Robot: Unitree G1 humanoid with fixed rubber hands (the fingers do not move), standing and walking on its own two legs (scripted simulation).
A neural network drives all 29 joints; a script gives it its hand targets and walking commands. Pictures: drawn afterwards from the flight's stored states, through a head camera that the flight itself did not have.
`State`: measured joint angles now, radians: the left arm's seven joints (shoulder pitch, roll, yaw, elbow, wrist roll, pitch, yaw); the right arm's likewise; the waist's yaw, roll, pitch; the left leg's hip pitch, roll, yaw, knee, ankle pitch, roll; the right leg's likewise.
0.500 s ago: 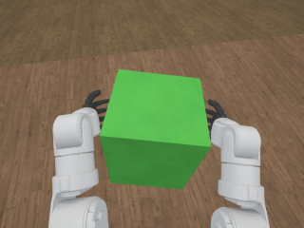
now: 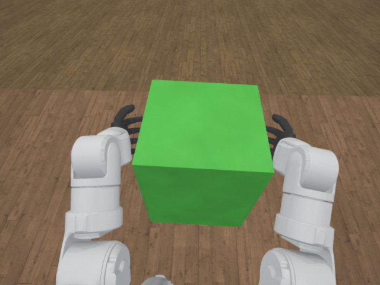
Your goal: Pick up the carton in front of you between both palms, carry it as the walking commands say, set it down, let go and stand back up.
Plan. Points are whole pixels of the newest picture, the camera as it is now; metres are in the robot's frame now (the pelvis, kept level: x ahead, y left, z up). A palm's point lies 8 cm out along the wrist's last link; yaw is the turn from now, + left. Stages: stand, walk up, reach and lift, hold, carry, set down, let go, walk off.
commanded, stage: carry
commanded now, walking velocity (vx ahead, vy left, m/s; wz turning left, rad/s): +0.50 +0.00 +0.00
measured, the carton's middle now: (199, 159) +0.38 +0.03 +0.10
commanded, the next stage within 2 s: none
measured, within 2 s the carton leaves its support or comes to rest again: neither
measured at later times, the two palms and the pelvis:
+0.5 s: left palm (174, 39) +0.69 +0.14 +0.22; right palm (287, 50) +0.68 -0.16 +0.22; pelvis +0.33 +0.02 +0.04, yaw -1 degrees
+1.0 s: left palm out of the picture +1.01 +0.15 +0.26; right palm (272, 5) +0.98 -0.15 +0.25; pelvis +0.64 +0.03 +0.10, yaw +0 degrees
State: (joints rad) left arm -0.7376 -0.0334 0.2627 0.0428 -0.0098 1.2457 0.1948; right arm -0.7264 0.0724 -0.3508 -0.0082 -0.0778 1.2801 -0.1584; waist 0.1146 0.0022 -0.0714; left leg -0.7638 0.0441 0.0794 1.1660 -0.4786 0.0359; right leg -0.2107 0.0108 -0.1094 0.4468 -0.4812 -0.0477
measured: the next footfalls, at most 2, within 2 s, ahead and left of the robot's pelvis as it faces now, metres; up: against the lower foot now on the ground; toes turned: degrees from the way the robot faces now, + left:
left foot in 0.14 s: +0.27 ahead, +0.11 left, +0.05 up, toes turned +6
right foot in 0.52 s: +0.52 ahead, -0.08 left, +0.09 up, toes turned -7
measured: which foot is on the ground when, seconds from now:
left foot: up 0.00-0.12, down 0.14-0.52, up 0.54-0.88, down 0.90-1.00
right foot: down 0.00-0.14, up 0.16-0.50, down 0.52-0.92, up 0.94-1.00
